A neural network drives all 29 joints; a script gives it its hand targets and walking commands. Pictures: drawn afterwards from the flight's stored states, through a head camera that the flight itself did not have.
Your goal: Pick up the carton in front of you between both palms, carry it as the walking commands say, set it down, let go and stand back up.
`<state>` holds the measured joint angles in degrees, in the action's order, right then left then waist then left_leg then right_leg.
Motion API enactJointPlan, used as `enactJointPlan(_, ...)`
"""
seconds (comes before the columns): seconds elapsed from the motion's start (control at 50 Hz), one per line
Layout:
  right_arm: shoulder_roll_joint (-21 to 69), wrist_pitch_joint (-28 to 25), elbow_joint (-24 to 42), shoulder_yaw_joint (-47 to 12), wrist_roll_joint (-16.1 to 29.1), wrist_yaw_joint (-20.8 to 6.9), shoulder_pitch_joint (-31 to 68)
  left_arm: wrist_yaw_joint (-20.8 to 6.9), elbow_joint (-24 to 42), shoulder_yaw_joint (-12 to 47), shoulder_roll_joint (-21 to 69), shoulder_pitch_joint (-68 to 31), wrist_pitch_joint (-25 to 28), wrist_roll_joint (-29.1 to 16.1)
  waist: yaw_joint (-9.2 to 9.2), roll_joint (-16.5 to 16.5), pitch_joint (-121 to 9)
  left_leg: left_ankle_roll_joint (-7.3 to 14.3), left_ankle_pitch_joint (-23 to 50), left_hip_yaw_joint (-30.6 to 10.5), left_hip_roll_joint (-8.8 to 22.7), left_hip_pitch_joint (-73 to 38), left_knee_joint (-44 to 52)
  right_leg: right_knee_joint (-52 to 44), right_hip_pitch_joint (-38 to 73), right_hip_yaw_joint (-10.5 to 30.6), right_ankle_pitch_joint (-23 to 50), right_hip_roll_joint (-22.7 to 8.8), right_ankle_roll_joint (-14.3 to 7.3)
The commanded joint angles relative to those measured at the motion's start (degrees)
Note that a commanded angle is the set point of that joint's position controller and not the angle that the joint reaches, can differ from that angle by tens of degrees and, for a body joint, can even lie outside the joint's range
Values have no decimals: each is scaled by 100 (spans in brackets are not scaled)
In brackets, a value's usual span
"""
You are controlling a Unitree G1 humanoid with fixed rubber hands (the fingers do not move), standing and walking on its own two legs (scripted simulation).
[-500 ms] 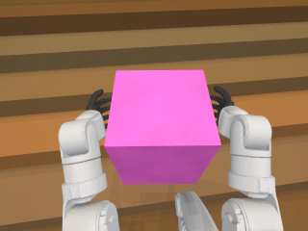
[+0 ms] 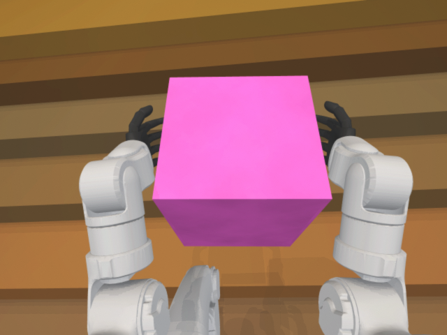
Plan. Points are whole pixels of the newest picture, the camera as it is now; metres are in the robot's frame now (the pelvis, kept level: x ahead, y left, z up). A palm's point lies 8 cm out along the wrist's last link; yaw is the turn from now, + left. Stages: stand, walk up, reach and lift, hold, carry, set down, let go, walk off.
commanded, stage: carry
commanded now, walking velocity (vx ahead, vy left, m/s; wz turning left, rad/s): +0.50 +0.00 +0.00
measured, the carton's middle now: (237, 172) +0.37 +0.02 +0.12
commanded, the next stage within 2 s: none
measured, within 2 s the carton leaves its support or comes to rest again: neither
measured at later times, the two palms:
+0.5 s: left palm (203, 8) +0.70 +0.09 +0.29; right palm out of the picture +0.68 -0.21 +0.31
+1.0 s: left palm out of the picture +1.03 +0.11 +0.46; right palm out of the picture +1.04 -0.19 +0.45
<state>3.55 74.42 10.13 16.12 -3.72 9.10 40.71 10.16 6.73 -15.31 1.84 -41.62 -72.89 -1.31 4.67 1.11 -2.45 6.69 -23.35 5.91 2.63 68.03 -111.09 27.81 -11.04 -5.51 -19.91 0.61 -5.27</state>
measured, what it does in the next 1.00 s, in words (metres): climbs: left foot 0.13 m higher, then right foot 0.13 m higher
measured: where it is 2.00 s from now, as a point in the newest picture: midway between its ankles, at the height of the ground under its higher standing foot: (259, 62)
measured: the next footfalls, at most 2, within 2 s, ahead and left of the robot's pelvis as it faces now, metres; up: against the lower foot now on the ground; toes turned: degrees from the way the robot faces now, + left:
left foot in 0.12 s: +0.27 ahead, +0.07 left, +0.13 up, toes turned +5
right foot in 0.58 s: +0.59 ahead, -0.17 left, +0.26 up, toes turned -5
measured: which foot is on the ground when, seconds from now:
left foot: up 0.00-0.10, down 0.12-0.62, up 0.64-0.98, down 1.00-1.00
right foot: down 0.00-0.18, up 0.20-0.56, down 0.58-1.00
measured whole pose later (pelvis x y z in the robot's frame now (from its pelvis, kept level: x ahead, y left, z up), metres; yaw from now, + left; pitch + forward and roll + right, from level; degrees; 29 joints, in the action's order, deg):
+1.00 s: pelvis +0.67 -0.05 +0.27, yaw +0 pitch +4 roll +3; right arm 4.0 75.0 6.6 18.3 -5.4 9.0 43.2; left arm 10.6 1.8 -16.7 1.6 -45.3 -73.7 -1.0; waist 4.2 0.1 -3.1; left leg 7.6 -22.0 7.6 4.8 65.6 -82.6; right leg 15.3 -1.2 -5.3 -16.9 -4.5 -0.8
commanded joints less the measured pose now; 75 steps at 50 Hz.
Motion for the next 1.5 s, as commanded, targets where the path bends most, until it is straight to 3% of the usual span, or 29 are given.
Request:
enactJointPlan(0.0,3895,191,-454,-3290,1369,-157,3655,-774,-27,3043,3991,-3661,-304,-1594,-238,-652,-1044,-88,69,581,82,257,1235,-1869,682,1284,1017,-1021,-755)
enactJointPlan(0.08,4377,304,-855,-3282,1712,-80,4390,-706,-631,2481,3908,-3653,-448,-1291,-438,-1321,-1624,270,609,1258,-383,-2213,3485,-1292,720,-333,7810,-825,-590)
enactJointPlan(0.14,4913,198,-1066,-3394,1963,-158,4741,-672,-691,2277,4157,-3865,-422,-943,-1188,-1350,-2849,119,1193,1406,-1089,-3899,5692,1418,1984,-476,11823,-1105,116)
enactJointPlan(0.16,5314,119,-1004,-3467,2125,-251,4637,-685,-639,2283,4300,-3860,-366,-877,-1735,-1309,-3237,28,1833,878,-996,-5332,7621,3026,1643,-578,10907,-926,276)
enactJointPlan(0.18,5598,-1,-896,-3539,2228,-368,4738,-735,-661,2379,4630,-3946,-291,-795,-1462,-178,-3114,468,4300,-836,73,-6946,8149,4759,-230,44,3723,-277,388)
enactJointPlan(0.2,5672,-128,-1129,-3629,2323,-407,4434,-774,-854,2281,4736,-3599,-261,-637,-1192,1521,-3912,2014,8173,-3940,1495,-8529,7798,7864,-2387,1051,323,811,717)
enactJointPlan(0.24,6140,-323,-642,-3980,2573,-530,5043,-777,-543,2264,4873,-3719,-75,-489,-1284,48,-3700,1802,3548,-4358,1293,-8439,8028,8948,-3974,1856,138,502,166)
enactJointPlan(0.32,6443,-548,-201,-4315,3122,-749,5561,-644,-303,2406,4521,-3719,228,-216,-861,-673,-2218,822,1181,-2884,1191,-7257,8708,7637,-4579,924,-37,-103,-129)
enactJointPlan(0.42,5453,-405,-324,-3893,2736,-701,4540,-473,-110,2917,4407,-3387,126,-271,-1263,370,-1806,997,2458,-2454,1436,-8627,9155,8735,-7122,404,-1191,-437,-177)
enactJointPlan(0.48,5033,-196,-485,-3532,2459,-706,4043,-420,-24,3105,4304,-3523,-50,-513,-822,258,-1339,591,2487,-1161,823,-7233,10255,5792,-5677,-81,-1019,-754,-80)
enactJointPlan(0.56,4725,-8,-654,-3085,1892,-706,3765,-493,-37,3557,4876,-3842,-135,-1154,384,1871,-2829,259,9676,402,630,-6318,8230,3327,-786,-1275,907,446,-240)
enactJointPlan(0.6,4742,-28,-623,-2980,1610,-712,3827,-626,69,3882,5440,-4198,-43,-1543,944,36,-3909,-458,6691,-101,65,-5781,4299,635,1590,325,2648,103,-474)
enactJointPlan(0.62,4800,-52,-617,-2968,1411,-717,3380,-681,59,3979,5526,-4011,18,-1761,395,-1499,-3795,-781,1034,-526,-1170,-3467,1860,-143,2505,3734,6010,-1570,-1460)
enactJointPlan(0.64,4610,-110,-773,-2668,1117,-669,3328,-744,136,4105,5781,-4256,61,-1956,340,-1168,-4511,-566,801,-1765,-1192,-3091,208,362,2969,4304,7149,-1964,-1866)
enactJointPlan(0.72,4472,-320,-233,-2716,797,-528,3789,-986,753,4449,6334,-5199,327,-2577,-46,-416,-2911,-90,661,-1443,-173,-1503,719,18,1725,3283,1217,-1534,-983)
enactJointPlan(0.88,3978,-109,-470,-3078,879,-327,3341,-877,146,3877,5191,-4157,40,-2139,192,-291,-1744,125,-1199,-583,255,1597,138,-938,2680,2206,1355,-1756,-854)
enactJointPlan(0.94,4027,72,-589,-3115,1089,-253,3638,-877,-89,3397,4871,-4199,-160,-1951,-210,-661,-1267,-25,-15,428,224,-1725,3374,-2300,-106,359,2680,-975,-632)
enactJointPlan(1.0,4475,167,-756,-3361,1548,-283,3978,-840,-444,3002,4753,-3966,-347,-1587,-1119,-1912,-2614,204,1278,1141,-621,-4433,4622,-477,291,-589,8755,-975,-402)
enactJointPlan(1.04,4990,101,-709,-3594,1954,-377,4285,-805,-474,2713,4690,-3903,-343,-1224,-1784,-932,-3552,-10,2311,852,-1080,-6208,7440,3229,760,-572,8925,-562,146)
enactJointPlan(1.06,5383,36,-638,-3749,2256,-498,4452,-776,-602,2604,4697,-3727,-300,-949,-1413,-321,-2887,145,4076,-733,51,-6909,8463,4455,-682,-68,2080,-89,240)
enactJointPlan(1.08,5386,-82,-726,-3838,2431,-538,4549,-761,-801,2288,4654,-3293,-262,-620,-986,1450,-4127,1490,8250,-3871,1598,-8512,7758,7368,-2239,1193,273,765,597)
enactJointPlan(1.1,5627,-175,-576,-3953,2649,-607,4801,-722,-823,2157,4578,-3245,-191,-392,-1159,755,-4552,1727,5951,-4351,1559,-8515,7965,8279,-2871,1720,410,618,343)
enactJointPlan(1.14,6054,-316,-77,-4151,2858,-700,5582,-690,-313,2263,4706,-3929,-77,-274,-995,13,-3136,1078,2367,-3883,1225,-7673,8084,8030,-4037,1427,285,120,22)
enactJointPlan(1.18,6167,-382,41,-4244,3123,-793,5813,-617,-221,2373,4507,-4035,23,-226,-941,-154,-2627,805,1410,-3198,1222,-7254,8409,7579,-4243,1227,411,-162,-117)
enactJointPlan(1.3,5218,-163,-484,-3736,2740,-697,4724,-433,-434,2631,4125,-3406,-137,-188,-1293,293,-2097,1115,2460,-2737,1714,-8679,9081,8683,-6971,546,-1199,-369,-240)
enactJointPlan(1.36,4977,6,-819,-3401,2443,-714,4489,-440,-558,2716,4144,-3621,-298,-333,-1015,80,-1294,640,1457,-1843,1264,-8031,9779,7509,-7174,219,-1194,-693,-112)
enactJointPlan(1.4,4902,94,-932,-3160,2298,-738,4504,-432,-639,2882,4372,-3888,-355,-604,-716,445,-1192,477,3332,-271,536,-5807,10677,4784,-4027,-579,-318,-538,-123)
enactJointPlan(1.46,4784,172,-1157,-2755,1878,-721,4181,-486,-750,3163,4977,-4077,-355,-1066,248,1805,-2566,251,9447,553,647,-6130,8794,3647,-1194,-1259,971,355,-346)
enactJointPlan(1.48,4828,165,-1163,-2660,1719,-717,4239,-522,-669,3261,5230,-4330,-289,-1223,581,1320,-2965,71,9788,670,499,-6732,7251,2546,-669,-1459,582,755,-255)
